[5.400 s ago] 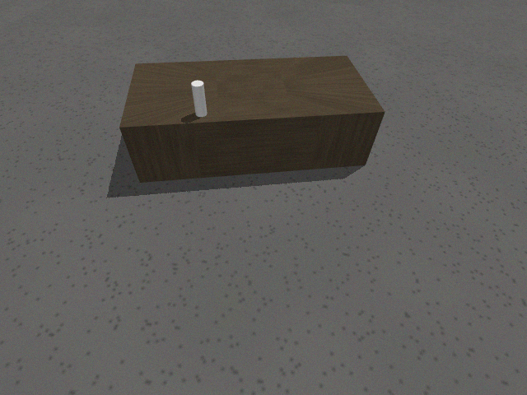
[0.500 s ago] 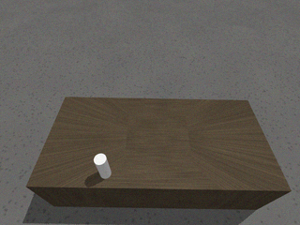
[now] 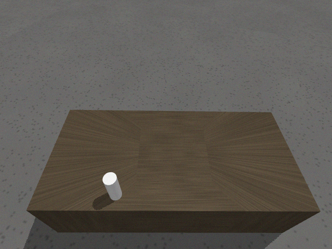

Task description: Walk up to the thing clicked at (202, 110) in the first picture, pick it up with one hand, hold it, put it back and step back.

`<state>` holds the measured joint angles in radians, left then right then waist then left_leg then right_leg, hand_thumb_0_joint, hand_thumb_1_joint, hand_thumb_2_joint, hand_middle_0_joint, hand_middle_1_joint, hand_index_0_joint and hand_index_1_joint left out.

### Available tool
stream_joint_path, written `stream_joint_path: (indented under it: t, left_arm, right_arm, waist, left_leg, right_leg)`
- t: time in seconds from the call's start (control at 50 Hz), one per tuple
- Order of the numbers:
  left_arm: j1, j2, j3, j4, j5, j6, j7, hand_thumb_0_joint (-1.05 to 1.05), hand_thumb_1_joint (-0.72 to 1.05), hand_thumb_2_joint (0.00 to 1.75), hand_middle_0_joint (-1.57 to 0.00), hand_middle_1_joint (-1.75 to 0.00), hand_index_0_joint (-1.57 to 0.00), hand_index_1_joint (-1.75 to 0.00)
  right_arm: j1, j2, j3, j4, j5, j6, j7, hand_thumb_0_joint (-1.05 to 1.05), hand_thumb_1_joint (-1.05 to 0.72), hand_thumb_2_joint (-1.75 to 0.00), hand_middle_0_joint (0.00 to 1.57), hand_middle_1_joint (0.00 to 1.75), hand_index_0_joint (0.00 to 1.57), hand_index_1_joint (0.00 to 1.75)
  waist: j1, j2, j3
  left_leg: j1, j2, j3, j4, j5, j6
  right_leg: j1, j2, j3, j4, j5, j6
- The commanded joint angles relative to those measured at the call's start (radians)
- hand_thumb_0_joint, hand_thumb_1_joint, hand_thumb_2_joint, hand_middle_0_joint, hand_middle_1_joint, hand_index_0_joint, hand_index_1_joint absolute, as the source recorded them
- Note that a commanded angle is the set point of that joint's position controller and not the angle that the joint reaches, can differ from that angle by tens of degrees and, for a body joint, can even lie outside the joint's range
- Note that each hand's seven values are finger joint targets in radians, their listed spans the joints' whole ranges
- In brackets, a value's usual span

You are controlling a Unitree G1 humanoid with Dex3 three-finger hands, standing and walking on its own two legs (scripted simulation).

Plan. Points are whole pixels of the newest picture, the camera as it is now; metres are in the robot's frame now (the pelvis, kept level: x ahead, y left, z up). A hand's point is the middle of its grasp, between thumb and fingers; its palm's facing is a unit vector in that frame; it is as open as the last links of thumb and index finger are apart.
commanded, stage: stand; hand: left
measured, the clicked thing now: (113, 187) +0.42 +0.21 -0.34
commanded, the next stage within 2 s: none
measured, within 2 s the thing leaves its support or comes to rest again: neither
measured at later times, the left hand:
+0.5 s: hand out of the picture +0.08 +0.25 -0.15, palm faces -0.01 -0.94 -0.35, open 7.4 cm
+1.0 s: hand out of the picture +0.09 +0.24 -0.15, palm faces -0.01 -0.94 -0.35, open 7.4 cm
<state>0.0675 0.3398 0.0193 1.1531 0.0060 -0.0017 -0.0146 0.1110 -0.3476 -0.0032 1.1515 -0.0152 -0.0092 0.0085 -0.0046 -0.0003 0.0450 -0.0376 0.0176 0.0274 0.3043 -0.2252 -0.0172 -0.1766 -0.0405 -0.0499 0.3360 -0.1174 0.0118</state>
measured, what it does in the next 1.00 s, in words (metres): stands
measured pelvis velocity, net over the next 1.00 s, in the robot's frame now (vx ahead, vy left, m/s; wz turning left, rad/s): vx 0.01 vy -0.01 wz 0.01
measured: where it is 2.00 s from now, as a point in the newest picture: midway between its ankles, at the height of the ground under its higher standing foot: outside the picture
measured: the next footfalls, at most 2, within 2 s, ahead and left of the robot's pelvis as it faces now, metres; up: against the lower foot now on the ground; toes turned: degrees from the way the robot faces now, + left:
none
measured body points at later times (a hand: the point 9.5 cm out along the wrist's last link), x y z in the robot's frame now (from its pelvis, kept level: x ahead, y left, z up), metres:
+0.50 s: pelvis +0.01 -0.01 +0.00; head +0.01 -0.01 +0.45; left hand +0.08 +0.30 -0.13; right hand +0.08 -0.31 -0.14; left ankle -0.04 +0.13 -0.75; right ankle +0.04 -0.13 -0.75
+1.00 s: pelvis +0.01 -0.01 +0.00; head +0.01 -0.02 +0.45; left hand +0.09 +0.29 -0.13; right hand +0.08 -0.31 -0.14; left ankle -0.04 +0.13 -0.75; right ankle +0.04 -0.13 -0.75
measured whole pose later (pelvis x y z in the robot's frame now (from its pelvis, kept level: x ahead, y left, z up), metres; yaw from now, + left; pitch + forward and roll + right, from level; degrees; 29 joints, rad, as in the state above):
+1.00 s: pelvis +0.01 -0.01 +0.00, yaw +0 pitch -2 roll +0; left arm 0.09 0.35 0.01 1.14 0.01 -0.01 -0.01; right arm 0.13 -0.36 0.00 1.13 -0.02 0.00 0.01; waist 0.00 0.01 0.04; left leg -0.02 0.04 0.01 0.30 -0.23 -0.04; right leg -0.17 -0.02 -0.07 0.34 -0.14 -0.01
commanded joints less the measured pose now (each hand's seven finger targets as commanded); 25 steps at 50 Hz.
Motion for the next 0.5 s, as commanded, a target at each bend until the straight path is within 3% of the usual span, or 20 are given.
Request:
stream_joint_path:
  t: [0.0, 0.18, 0.48]
  left_arm:
    - [-0.050, 0.215, 0.026, -0.064, 0.000, -0.027, 0.017, 0.00, 0.90, 0.90, -0.20, -0.30, -0.20, -0.30]
    - [-0.033, 0.215, 0.019, -0.073, 0.000, -0.032, 0.018, 0.00, 0.90, 0.90, -0.20, -0.30, -0.20, -0.30]
    - [-0.018, 0.226, 0.016, -0.072, 0.002, -0.031, 0.020, 0.00, 0.90, 0.90, -0.20, -0.30, -0.20, -0.30]
  right_arm:
    - [-0.041, -0.213, -0.041, -0.062, 0.002, -0.018, -0.016, 0.00, -0.90, -0.90, 0.20, 0.30, 0.20, 0.30]
    - [-0.036, -0.212, -0.039, -0.071, 0.002, -0.019, -0.015, 0.00, -0.90, -0.90, 0.20, 0.30, 0.20, 0.30]
    - [-0.030, -0.216, -0.037, -0.074, 0.003, -0.013, -0.014, 0.00, -0.90, -0.90, 0.20, 0.30, 0.20, 0.30]
  waist:
    - [0.006, 0.000, -0.054]
    - [0.002, 0.002, -0.068]
    - [0.004, -0.002, -0.066]
  left_leg:
    - [-0.103, 0.120, -0.093, -0.077, 0.097, 0.025]
    - [-0.070, 0.122, -0.088, -0.064, 0.135, 0.023]
    - [-0.075, 0.121, -0.086, -0.059, 0.111, 0.026]
  right_leg:
    - [0.093, -0.098, 0.108, -0.044, 0.042, -0.023]
    - [0.083, -0.105, 0.108, -0.039, 0.110, -0.026]
    - [0.086, -0.106, 0.114, -0.042, 0.101, -0.030]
